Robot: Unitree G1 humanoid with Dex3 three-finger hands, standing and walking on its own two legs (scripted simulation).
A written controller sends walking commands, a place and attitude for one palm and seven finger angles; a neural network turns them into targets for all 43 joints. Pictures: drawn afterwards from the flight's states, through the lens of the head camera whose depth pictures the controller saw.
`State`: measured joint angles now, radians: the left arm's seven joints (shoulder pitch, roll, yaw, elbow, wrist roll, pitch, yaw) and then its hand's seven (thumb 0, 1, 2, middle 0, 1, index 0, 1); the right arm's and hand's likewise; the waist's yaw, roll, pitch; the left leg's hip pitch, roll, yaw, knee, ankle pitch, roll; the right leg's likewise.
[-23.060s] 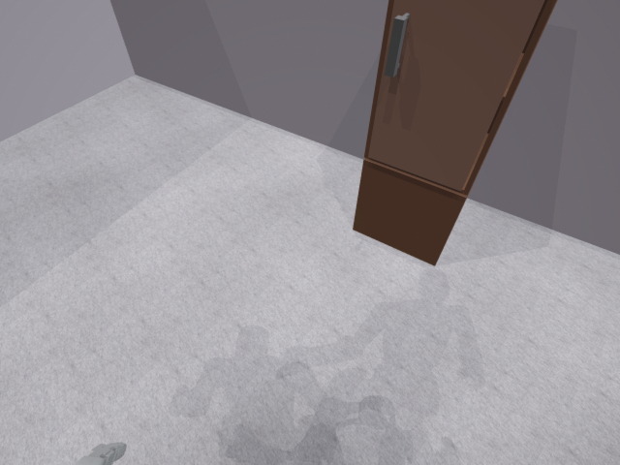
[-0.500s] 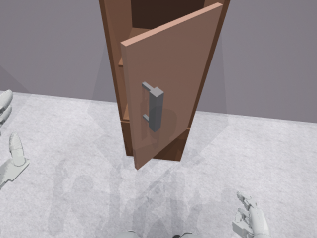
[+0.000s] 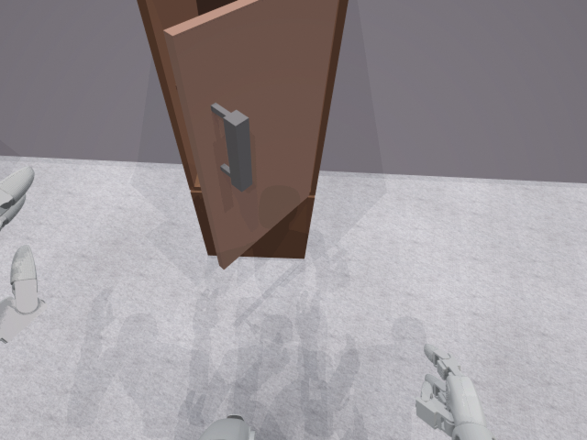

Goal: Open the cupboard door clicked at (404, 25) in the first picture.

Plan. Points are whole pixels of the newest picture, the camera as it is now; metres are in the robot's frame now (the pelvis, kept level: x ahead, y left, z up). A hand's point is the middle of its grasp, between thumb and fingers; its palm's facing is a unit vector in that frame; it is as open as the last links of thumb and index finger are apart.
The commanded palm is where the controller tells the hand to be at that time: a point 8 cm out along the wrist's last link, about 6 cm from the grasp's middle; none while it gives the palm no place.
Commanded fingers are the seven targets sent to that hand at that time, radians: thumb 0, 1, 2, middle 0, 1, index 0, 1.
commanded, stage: stop stepping back and stand still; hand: left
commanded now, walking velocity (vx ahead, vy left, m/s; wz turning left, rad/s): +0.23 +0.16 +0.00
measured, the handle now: (230, 147) +0.53 +0.15 +0.06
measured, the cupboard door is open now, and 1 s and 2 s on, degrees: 49 49 49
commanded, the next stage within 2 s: let the arm hang, fingers relaxed in 0.80 s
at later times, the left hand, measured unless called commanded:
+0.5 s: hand out of the picture +0.08 +0.25 +0.17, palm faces +0.51 -0.76 -0.40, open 7.4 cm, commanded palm +0.02 +0.29 +0.18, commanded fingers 0.00 0.90 0.90 -0.20 -0.30 -0.20 -0.30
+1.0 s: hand out of the picture +0.06 +0.29 +0.03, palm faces +0.35 -0.83 -0.44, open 7.4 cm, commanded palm none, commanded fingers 0.00 0.90 0.90 -0.20 -0.30 -0.20 -0.30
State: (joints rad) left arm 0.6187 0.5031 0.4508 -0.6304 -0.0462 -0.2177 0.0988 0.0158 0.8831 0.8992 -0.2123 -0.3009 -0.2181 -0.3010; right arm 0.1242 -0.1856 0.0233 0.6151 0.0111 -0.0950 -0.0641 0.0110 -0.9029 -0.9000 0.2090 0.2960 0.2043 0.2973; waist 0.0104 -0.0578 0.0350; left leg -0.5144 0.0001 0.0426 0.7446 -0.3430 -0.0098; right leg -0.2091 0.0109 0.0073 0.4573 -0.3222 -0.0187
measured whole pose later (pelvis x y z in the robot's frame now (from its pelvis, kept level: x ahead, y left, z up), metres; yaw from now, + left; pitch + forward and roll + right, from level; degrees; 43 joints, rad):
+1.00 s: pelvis -0.13 +0.01 -0.01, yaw +9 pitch +0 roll -1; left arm 0.33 0.32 0.23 0.02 0.02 -0.05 0.04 0.00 0.90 0.90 -0.20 -0.30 -0.20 -0.30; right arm 0.23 -0.28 -0.02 0.73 -0.04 -0.08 -0.01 0.01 -0.90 -0.90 0.21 0.30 0.20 0.30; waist -0.04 0.07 -0.03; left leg -0.38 0.00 -0.02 0.62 -0.25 0.02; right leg -0.48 -0.01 0.00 0.93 -0.47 0.00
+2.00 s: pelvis -0.11 +0.00 +0.01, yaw +8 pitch -1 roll +0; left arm 0.10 0.27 0.02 1.11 0.01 -0.02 0.00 0.01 0.90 0.90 -0.20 -0.30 -0.20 -0.30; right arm 0.13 -0.29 -0.02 1.11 -0.03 0.00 0.00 0.00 -0.91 -0.90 0.20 0.30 0.20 0.30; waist -0.02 0.02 0.07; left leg -0.19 0.00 0.00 0.38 -0.17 0.00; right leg -0.17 0.00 0.04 0.40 -0.20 0.01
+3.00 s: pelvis -0.09 -0.01 -0.01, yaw +0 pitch -1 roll +2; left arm 0.15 0.27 0.05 1.03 0.01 0.06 -0.01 0.01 0.91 0.90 -0.20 -0.30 -0.20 -0.30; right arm 0.13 -0.24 -0.03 1.01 -0.03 0.03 -0.02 0.00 -0.91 -0.90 0.21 0.30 0.20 0.30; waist 0.02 -0.02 0.11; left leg -0.19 0.05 0.13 0.49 -0.28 -0.02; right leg -0.32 0.02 0.07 0.73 -0.40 0.00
